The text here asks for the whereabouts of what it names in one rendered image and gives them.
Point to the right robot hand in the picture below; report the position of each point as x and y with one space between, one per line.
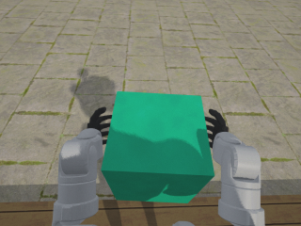
219 125

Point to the right robot forearm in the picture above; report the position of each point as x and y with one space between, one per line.
240 202

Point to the carton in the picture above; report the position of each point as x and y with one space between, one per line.
157 149

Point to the left robot forearm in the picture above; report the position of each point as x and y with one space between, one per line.
77 174

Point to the left robot hand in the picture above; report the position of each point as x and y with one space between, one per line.
96 119

